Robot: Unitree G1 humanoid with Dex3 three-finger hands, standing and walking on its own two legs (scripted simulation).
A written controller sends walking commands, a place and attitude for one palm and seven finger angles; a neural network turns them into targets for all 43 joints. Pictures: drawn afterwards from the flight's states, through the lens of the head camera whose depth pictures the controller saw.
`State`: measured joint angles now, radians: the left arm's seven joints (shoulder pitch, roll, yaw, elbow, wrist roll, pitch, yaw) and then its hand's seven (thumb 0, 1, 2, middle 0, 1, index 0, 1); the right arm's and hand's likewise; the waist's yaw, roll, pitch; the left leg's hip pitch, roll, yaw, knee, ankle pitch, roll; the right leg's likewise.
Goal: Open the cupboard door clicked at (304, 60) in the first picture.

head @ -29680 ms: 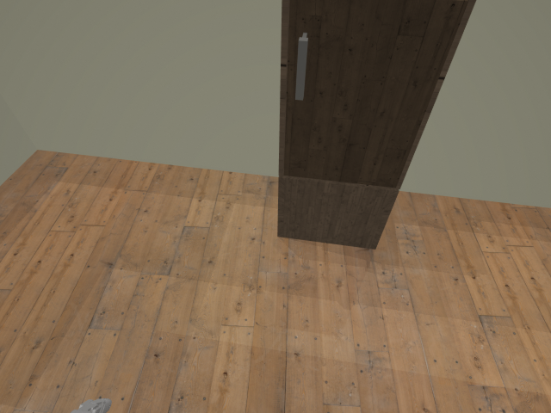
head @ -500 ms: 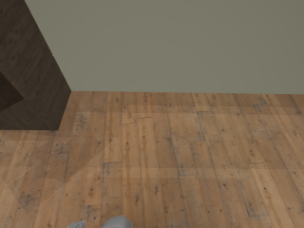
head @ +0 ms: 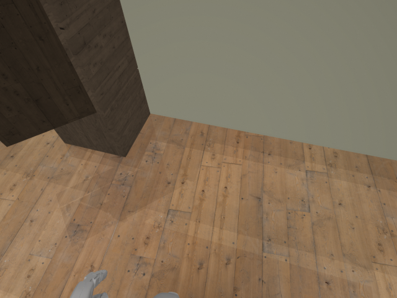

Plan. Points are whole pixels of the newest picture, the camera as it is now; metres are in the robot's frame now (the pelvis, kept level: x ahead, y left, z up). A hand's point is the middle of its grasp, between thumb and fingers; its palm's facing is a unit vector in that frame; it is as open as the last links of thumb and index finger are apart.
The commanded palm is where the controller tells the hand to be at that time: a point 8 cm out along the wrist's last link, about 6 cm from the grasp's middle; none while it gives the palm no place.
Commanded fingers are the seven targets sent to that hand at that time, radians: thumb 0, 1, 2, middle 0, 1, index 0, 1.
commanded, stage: turn to face it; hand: left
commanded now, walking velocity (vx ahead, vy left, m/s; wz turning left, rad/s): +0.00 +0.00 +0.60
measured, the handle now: out of the picture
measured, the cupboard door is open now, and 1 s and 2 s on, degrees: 46 46 46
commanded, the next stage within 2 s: take the last steps up to it in 0.84 s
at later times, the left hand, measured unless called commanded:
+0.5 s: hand out of the picture -0.04 +0.24 -0.18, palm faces +0.37 -0.90 -0.25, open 7.3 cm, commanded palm none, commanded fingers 0.00 0.90 0.90 -0.20 -0.30 -0.20 -0.30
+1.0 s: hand out of the picture -0.01 +0.17 -0.14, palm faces +0.48 -0.84 -0.25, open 7.3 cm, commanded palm none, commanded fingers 0.00 0.90 0.90 -0.20 -0.30 -0.20 -0.30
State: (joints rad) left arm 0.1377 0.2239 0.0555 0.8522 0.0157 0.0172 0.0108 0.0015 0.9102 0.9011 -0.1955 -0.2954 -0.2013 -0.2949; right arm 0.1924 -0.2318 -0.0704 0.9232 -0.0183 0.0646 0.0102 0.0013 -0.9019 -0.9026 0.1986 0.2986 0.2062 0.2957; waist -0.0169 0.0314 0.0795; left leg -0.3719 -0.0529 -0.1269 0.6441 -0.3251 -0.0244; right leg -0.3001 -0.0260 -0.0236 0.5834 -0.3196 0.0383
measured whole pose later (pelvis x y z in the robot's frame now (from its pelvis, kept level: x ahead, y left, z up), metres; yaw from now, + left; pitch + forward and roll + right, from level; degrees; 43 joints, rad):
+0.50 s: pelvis -0.01 +0.02 +0.00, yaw +19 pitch +1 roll +0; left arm 0.23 0.27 0.08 0.95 0.02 0.07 0.02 0.00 0.91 0.90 -0.20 -0.30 -0.20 -0.30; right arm 0.10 -0.22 -0.05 0.89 -0.02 0.03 0.01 0.00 -0.91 -0.90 0.19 0.30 0.20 0.29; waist 0.02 -0.06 0.10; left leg -0.30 0.00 0.06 0.62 -0.33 0.04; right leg -0.43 -0.12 -0.09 1.03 -0.53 0.07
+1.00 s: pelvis +0.02 -0.02 +0.01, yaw +29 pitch +0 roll +2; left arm 0.21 0.15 0.04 0.95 0.02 -0.01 0.03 0.00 0.93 0.90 -0.20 -0.30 -0.21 -0.30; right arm 0.19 -0.22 -0.07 1.02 -0.01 0.07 0.00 0.00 -0.91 -0.90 0.19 0.30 0.20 0.29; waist -0.02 0.02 0.09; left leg -0.44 -0.02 0.00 1.07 -0.44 -0.05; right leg -0.18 -0.06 -0.12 0.48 -0.30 -0.03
